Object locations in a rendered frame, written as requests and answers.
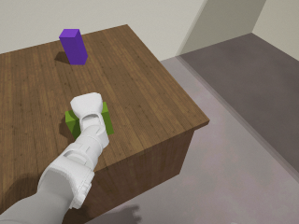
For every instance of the left robot forearm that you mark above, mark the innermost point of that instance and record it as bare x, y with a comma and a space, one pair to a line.
88, 146

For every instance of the sponge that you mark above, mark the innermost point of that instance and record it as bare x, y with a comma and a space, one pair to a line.
72, 122

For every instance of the robot left upper arm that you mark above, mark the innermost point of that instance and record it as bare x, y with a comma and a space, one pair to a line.
65, 186

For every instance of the table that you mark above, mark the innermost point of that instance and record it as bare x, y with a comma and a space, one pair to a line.
152, 117

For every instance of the robot left hand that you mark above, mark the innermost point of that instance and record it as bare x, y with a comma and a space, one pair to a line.
90, 102

